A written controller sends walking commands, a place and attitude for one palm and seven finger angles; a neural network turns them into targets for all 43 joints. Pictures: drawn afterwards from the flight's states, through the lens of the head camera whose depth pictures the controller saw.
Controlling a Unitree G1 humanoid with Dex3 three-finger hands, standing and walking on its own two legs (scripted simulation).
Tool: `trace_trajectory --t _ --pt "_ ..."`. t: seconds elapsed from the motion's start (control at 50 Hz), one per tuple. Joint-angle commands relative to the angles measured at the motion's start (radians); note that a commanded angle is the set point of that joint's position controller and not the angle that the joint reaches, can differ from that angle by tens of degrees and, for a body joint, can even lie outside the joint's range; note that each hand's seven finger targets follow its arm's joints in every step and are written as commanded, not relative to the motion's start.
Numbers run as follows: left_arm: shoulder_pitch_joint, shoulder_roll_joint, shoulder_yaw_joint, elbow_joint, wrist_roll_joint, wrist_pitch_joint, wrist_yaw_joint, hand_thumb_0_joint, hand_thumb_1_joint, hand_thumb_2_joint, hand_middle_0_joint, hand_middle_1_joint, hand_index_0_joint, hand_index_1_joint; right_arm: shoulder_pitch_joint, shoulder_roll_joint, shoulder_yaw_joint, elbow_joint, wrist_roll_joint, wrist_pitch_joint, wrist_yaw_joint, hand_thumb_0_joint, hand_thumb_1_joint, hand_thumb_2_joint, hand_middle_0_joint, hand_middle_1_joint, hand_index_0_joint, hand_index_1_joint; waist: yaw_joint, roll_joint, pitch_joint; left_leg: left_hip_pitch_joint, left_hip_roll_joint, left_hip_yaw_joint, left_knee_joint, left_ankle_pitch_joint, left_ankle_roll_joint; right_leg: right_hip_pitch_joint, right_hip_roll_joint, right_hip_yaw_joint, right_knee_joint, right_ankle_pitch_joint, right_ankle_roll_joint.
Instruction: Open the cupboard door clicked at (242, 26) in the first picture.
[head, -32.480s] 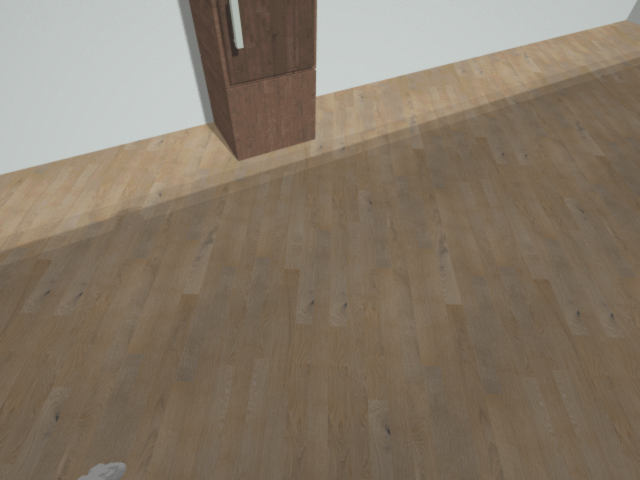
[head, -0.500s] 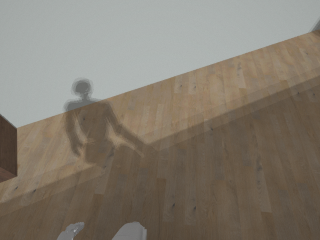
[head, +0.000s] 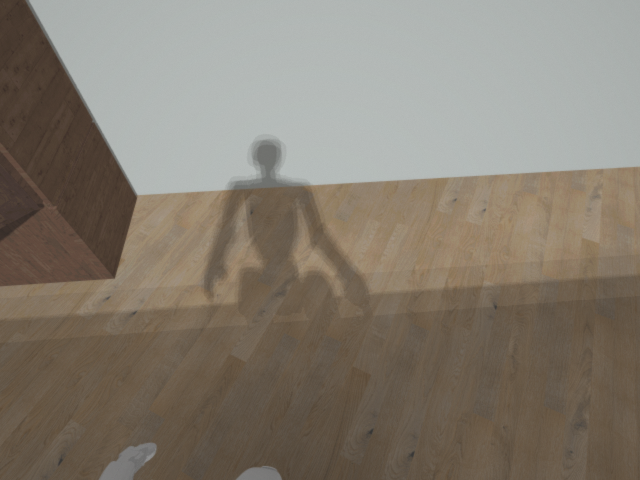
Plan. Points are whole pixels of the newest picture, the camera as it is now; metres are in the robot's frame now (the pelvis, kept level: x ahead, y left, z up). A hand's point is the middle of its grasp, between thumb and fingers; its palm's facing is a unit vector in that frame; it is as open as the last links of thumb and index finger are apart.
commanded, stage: turn to face it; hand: left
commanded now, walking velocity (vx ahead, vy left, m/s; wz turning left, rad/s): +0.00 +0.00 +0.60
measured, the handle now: out of the picture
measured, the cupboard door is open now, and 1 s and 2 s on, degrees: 42 42 42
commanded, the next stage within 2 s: take the last steps up to it in 1.26 s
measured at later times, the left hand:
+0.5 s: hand out of the picture +0.03 +0.22 -0.15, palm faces +0.33 -0.90 -0.28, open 7.3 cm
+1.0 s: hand out of the picture -0.05 +0.20 -0.16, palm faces +0.60 -0.76 -0.24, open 7.3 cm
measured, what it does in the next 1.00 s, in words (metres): steps on the spot, turning left: left foot, then right foot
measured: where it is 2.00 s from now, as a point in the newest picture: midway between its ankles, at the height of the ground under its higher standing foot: outside the picture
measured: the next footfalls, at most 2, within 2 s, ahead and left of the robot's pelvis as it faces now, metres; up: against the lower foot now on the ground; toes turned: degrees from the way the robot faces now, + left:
left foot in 0.28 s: +0.03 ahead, +0.13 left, +0.00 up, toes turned +15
right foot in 0.54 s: +0.11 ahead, -0.13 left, +0.00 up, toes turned +18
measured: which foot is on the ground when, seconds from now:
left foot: up 0.00-0.26, down 0.28-0.54, up 0.56-0.82, down 0.84-1.00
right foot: down 0.00-0.26, up 0.28-0.52, down 0.54-0.82, up 0.84-1.00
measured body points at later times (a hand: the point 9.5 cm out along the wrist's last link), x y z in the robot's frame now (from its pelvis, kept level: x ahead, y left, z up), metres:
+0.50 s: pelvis +0.01 -0.02 +0.01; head +0.05 +0.00 +0.45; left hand +0.01 +0.27 -0.13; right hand +0.17 -0.23 -0.13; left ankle -0.01 +0.12 -0.72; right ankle +0.06 -0.14 -0.70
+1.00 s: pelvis +0.01 -0.02 +0.01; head +0.04 +0.03 +0.45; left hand -0.08 +0.24 -0.14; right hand +0.24 -0.17 -0.12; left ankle -0.04 +0.08 -0.72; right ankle +0.08 -0.15 -0.67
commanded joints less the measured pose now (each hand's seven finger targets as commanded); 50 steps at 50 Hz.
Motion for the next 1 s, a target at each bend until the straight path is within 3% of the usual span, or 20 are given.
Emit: trace_trajectory --t 0.0,0.06,0.14,0.2,0.22,0.24,0.26,0.28,0.34,0.48,0.52,0.54,0.6,0.68,0.76,0.78,0.8,0.82,0.9,0.98 --pt "0.054 0.176 0.046 -0.061 0.005 -0.021 0.027 0.0 0.9 0.9 -0.2 -0.3 -0.2 -0.3 -0.061 -0.117 -0.055 -0.117 0.002 -0.016 0.009 0.0 -0.9 -0.9 0.2 0.3 0.2 0.3 0.025 -0.26 -0.1 -0.199 0.017 0.055 0.526 -0.208 0.012 0.103 -0.393 0.354 -0.365 -0.068 -0.195" --pt "-0.018 0.117 0.023 -0.072 0.007 -0.023 0.022 0.0 0.9 0.9 -0.2 -0.3 -0.2 -0.3 -0.062 -0.085 -0.038 -0.084 0.002 -0.009 0.025 0.0 -0.9 -0.9 0.2 0.3 0.2 0.3 -0.008 -0.254 -0.048 -0.136 0.055 0.125 0.442 -0.136 -0.015 0.07 -0.282 0.073 -0.29 0.214 -0.154" --pt "0.093 0.168 0.042 -0.028 0.009 -0.029 0.019 0.0 0.9 0.9 -0.2 -0.3 -0.2 -0.3 -0.106 -0.041 -0.016 -0.091 0.011 -0.027 0.029 0.0 -0.9 -0.9 0.2 0.3 0.2 0.3 0.047 -0.179 -0.119 -0.051 0.021 0.214 0.092 -0.136 -0.019 0.247 -0.302 0.021 -0.166 0.507 -0.149" --pt "0.093 0.173 0.045 -0.012 -0.003 -0.023 0.011 0.0 0.9 0.9 -0.2 -0.3 -0.2 -0.3 -0.036 -0.07 -0.019 -0.073 0.009 -0.036 0.025 0.0 -0.9 -0.9 0.2 0.3 0.2 0.3 0.012 -0.168 -0.143 0.126 0.008 0.219 -0.169 0.066 0.001 0.19 -0.275 -0.053 -0.037 0.472 -0.071" --pt "0.079 0.157 0.044 -0.026 -0.011 -0.017 0.008 0.0 0.9 0.9 -0.2 -0.3 -0.2 -0.3 0.018 -0.121 -0.032 -0.065 0.006 -0.042 0.023 0.0 -0.9 -0.9 0.2 0.3 0.2 0.3 -0.024 -0.068 -0.173 0.266 0.075 0.143 -0.246 0.231 0.032 0.075 -0.253 -0.098 0.075 0.358 -0.023" --pt "0.076 0.09 0.034 -0.061 -0.017 -0.011 0.002 0.0 0.9 0.9 -0.2 -0.3 -0.2 -0.3 0.078 -0.234 -0.059 -0.064 -0.006 -0.048 0.016 0.0 -0.9 -0.9 0.2 0.3 0.2 0.3 -0.053 0.226 -0.202 0.411 0.342 -0.219 -0.27 0.562 0.165 -0.189 -0.118 -0.155 0.296 -0.121 0.056" --pt "-0.01 0.077 0.016 -0.101 -0.008 -0.004 0.007 0.0 0.9 0.9 -0.2 -0.3 -0.2 -0.3 0.154 -0.288 -0.071 -0.042 -0.01 -0.041 0.005 0.0 -0.9 -0.9 0.2 0.3 0.2 0.3 -0.097 0.241 -0.19 0.382 0.46 -0.332 -0.291 0.675 0.289 -0.273 -0.07 -0.061 0.454 -0.394 0.054" --pt "-0.048 0.085 0.021 -0.108 -0.004 0.002 0.013 0.0 0.9 0.9 -0.2 -0.3 -0.2 -0.3 0.152 -0.271 -0.066 -0.039 -0.013 -0.044 -0.004 0.0 -0.9 -0.9 0.2 0.3 0.2 0.3 -0.093 0.167 -0.173 0.33 0.412 -0.301 -0.287 0.561 0.289 -0.283 -0.069 -0.008 0.51 -0.34 0.044" --pt "-0.036 0.074 0.023 -0.061 -0.009 0.008 0.006 0.0 0.9 0.9 -0.2 -0.3 -0.2 -0.3 0.01 -0.206 -0.046 -0.064 -0.013 -0.049 -0.021 0.0 -0.9 -0.9 0.2 0.3 0.2 0.3 -0.029 0.214 -0.112 0.2 0.289 -0.173 -0.286 0.513 0.216 -0.225 -0.059 0.023 0.473 -0.214 0.045" --pt "0.14 0.088 0.034 -0.01 -0.01 -0.01 0.005 0.0 0.9 0.9 -0.2 -0.3 -0.2 -0.3 -0.102 -0.188 -0.052 -0.093 -0.001 -0.03 -0.013 0.0 -0.9 -0.9 0.2 0.3 0.2 0.3 0.061 0.09 -0.136 -0.044 0.148 -0.122 -0.16 0.21 0.115 0.22 0.005 -0.022 -0.117 0.023 0.023" --pt "0.146 0.227 0.055 -0.029 0.011 -0.021 0.016 0.0 0.9 0.9 -0.2 -0.3 -0.2 -0.3 -0.099 -0.098 -0.041 -0.128 0.007 -0.028 0.004 0.0 -0.9 -0.9 0.2 0.3 0.2 0.3 0.079 -0.318 -0.098 -0.232 -0.049 0.105 0.275 -0.255 -0.002 0.223 -0.423 0.417 -0.401 -0.05 -0.157" --pt "0.112 0.207 0.047 -0.045 0.007 -0.026 0.018 0.0 0.9 0.9 -0.2 -0.3 -0.2 -0.3 -0.086 -0.131 -0.047 -0.122 0.001 -0.023 0.011 0.0 -0.9 -0.9 0.2 0.3 0.2 0.3 0.057 -0.248 -0.091 -0.186 0.006 0.062 0.452 -0.238 0.014 0.099 -0.433 0.386 -0.387 -0.104 -0.207" --pt "-0.017 0.117 0.025 -0.068 0.006 -0.022 0.023 0.0 0.9 0.9 -0.2 -0.3 -0.2 -0.3 -0.061 -0.095 -0.045 -0.079 0.001 -0.007 0.024 0.0 -0.9 -0.9 0.2 0.3 0.2 0.3 -0.015 -0.254 -0.047 -0.161 0.057 0.098 0.514 -0.132 -0.007 0.05 -0.302 0.123 -0.316 0.107 -0.157" --pt "0.084 0.158 0.038 -0.032 0.01 -0.029 0.02 0.0 0.9 0.9 -0.2 -0.3 -0.2 -0.3 -0.12 -0.044 -0.018 -0.087 0.01 -0.022 0.029 0.0 -0.9 -0.9 0.2 0.3 0.2 0.3 0.049 -0.194 -0.106 -0.069 0.03 0.202 0.157 -0.154 -0.02 0.219 -0.307 0.025 -0.2 0.45 -0.156" --pt "0.082 0.173 0.046 -0.016 -0.003 -0.02 0.01 0.0 0.9 0.9 -0.2 -0.3 -0.2 -0.3 -0.035 -0.069 -0.018 -0.069 0.008 -0.032 0.025 0.0 -0.9 -0.9 0.2 0.3 0.2 0.3 0.008 -0.174 -0.127 0.128 0.013 0.222 -0.146 0.052 0.003 0.152 -0.288 -0.061 -0.07 0.378 -0.076" --pt "0.069 0.152 0.045 -0.027 -0.01 -0.014 0.007 0.0 0.9 0.9 -0.2 -0.3 -0.2 -0.3 0.018 -0.117 -0.031 -0.059 0.007 -0.039 0.024 0.0 -0.9 -0.9 0.2 0.3 0.2 0.3 -0.026 -0.077 -0.153 0.258 0.077 0.135 -0.244 0.181 0.031 0.04 -0.261 -0.104 0.043 0.256 -0.025" --pt "0.071 0.089 0.031 -0.059 -0.015 -0.007 0.001 0.0 0.9 0.9 -0.2 -0.3 -0.2 -0.3 0.061 -0.221 -0.056 -0.064 -0.002 -0.045 0.02 0.0 -0.9 -0.9 0.2 0.3 0.2 0.3 -0.045 0.222 -0.179 0.382 0.326 -0.209 -0.293 0.431 0.143 -0.199 -0.126 -0.16 0.257 -0.148 0.055" --pt "-0.013 0.069 0.014 -0.097 -0.008 0.0 0.004 0.0 0.9 0.9 -0.2 -0.3 -0.2 -0.3 0.139 -0.286 -0.07 -0.045 -0.01 -0.04 0.007 0.0 -0.9 -0.9 0.2 0.3 0.2 0.3 -0.096 0.259 -0.171 0.348 0.458 -0.343 -0.325 0.558 0.27 -0.281 -0.079 -0.069 0.431 -0.379 0.054" --pt "-0.025 0.07 0.02 -0.041 -0.006 0.009 0.003 0.0 0.9 0.9 -0.2 -0.3 -0.2 -0.3 0.01 -0.191 -0.038 -0.057 -0.012 -0.053 -0.023 0.0 -0.9 -0.9 0.2 0.3 0.2 0.3 -0.021 0.206 -0.113 0.183 0.291 -0.175 -0.316 0.434 0.212 -0.237 -0.066 0.029 0.513 -0.184 0.04" --pt "-0.003 0.043 0.012 -0.023 -0.013 0.007 0.001 0.0 0.9 0.9 -0.2 -0.3 -0.2 -0.3 0.017 -0.188 -0.036 -0.044 -0.013 -0.054 -0.026 0.0 -0.9 -0.9 0.2 0.3 0.2 0.3 -0.017 0.144 -0.171 0.232 0.251 -0.119 -0.274 0.543 0.201 -0.113 -0.017 -0.006 0.297 -0.181 0.036"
